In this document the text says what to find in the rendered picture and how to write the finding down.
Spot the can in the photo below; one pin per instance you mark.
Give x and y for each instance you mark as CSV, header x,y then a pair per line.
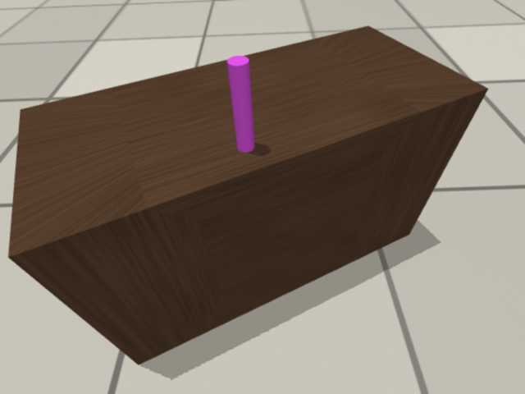
x,y
241,97

